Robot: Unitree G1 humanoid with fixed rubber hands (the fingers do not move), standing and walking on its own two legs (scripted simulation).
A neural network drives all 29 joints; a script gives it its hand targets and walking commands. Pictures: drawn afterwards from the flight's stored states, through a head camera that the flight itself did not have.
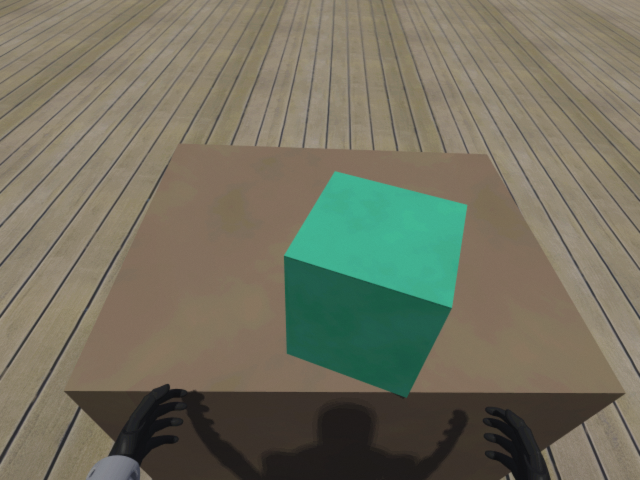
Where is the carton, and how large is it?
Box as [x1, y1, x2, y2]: [284, 171, 466, 397]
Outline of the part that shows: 335,171 284,255 287,353 406,397 451,308 466,205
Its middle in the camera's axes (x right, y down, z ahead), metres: +0.08 +0.07 +0.62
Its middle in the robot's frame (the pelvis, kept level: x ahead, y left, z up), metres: +0.42 -0.05 -0.01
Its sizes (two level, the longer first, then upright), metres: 0.210 0.200 0.250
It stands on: a pedestal, 0.64 m high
